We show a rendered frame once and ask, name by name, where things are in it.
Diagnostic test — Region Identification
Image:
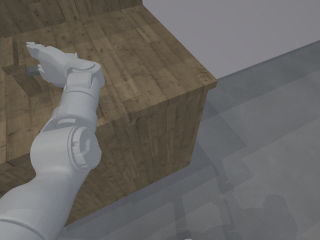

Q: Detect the tap lever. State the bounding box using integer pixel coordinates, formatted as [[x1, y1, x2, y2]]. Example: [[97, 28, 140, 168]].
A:
[[26, 65, 41, 76]]

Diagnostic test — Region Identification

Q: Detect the left robot hand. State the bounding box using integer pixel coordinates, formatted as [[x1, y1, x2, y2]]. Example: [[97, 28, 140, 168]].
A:
[[26, 42, 79, 88]]

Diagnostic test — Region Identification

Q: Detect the robot left forearm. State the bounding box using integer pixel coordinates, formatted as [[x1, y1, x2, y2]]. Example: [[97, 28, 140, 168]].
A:
[[30, 58, 105, 164]]

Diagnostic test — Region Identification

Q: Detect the counter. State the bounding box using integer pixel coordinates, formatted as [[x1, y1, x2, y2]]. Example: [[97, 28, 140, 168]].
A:
[[0, 0, 218, 227]]

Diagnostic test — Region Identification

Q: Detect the robot left upper arm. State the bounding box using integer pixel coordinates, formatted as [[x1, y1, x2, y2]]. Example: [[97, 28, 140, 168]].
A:
[[0, 125, 102, 240]]

